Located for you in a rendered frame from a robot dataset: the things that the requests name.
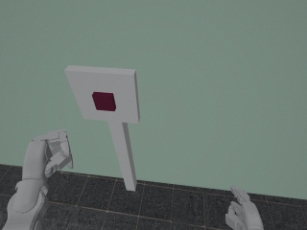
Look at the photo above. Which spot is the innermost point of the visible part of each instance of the robot right hand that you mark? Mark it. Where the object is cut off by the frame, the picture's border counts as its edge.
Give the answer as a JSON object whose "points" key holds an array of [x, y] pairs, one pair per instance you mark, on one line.
{"points": [[248, 214]]}

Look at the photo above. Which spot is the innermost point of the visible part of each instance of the panel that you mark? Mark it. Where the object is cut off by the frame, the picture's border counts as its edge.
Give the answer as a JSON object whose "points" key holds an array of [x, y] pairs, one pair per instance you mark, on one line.
{"points": [[84, 81]]}

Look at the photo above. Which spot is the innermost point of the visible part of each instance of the button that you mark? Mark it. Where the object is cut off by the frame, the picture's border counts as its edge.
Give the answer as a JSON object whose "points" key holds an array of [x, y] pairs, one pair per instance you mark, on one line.
{"points": [[104, 101]]}

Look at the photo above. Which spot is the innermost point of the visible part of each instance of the robot left forearm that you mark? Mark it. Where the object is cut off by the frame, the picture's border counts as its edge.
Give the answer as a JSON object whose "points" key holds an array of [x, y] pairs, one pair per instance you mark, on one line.
{"points": [[28, 205]]}

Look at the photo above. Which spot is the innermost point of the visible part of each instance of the robot left hand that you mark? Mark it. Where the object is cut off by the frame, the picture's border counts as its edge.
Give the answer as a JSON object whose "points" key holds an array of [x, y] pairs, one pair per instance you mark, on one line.
{"points": [[38, 154]]}

